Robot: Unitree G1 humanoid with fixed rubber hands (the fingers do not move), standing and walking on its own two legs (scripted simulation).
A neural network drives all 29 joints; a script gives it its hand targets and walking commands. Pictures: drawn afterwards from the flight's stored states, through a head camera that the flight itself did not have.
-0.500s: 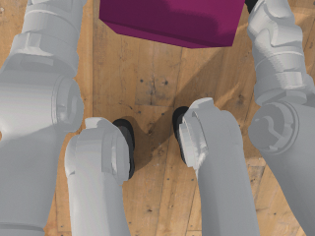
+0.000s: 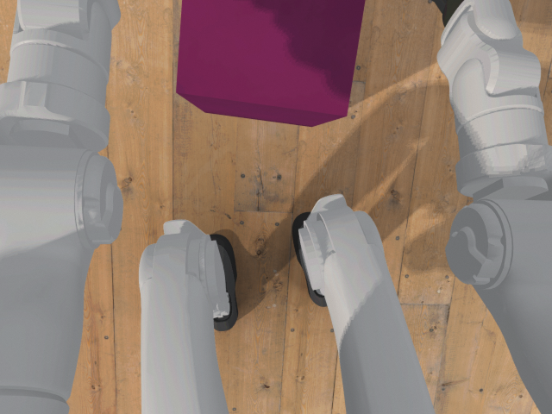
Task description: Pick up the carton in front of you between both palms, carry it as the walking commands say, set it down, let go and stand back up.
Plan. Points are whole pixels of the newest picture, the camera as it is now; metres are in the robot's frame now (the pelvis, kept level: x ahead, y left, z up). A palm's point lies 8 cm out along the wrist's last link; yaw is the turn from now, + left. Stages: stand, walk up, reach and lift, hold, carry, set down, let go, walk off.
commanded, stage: set down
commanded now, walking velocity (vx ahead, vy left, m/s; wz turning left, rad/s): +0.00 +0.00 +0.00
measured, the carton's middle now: (268, 47) +0.55 -0.05 -0.30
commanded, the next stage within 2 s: let go in 0.70 s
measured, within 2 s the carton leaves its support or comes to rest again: neither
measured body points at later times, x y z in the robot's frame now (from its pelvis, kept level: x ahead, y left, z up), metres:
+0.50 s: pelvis +0.02 +0.01 +0.13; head +0.35 +0.02 +0.43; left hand +0.63 +0.14 +0.03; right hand +0.53 -0.25 +0.04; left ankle +0.09 +0.11 -0.39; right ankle +0.11 -0.10 -0.39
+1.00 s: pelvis +0.05 +0.00 +0.26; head +0.34 +0.00 +0.61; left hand +0.55 +0.17 +0.14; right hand +0.48 -0.24 +0.14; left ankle +0.09 +0.11 -0.39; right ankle +0.11 -0.10 -0.39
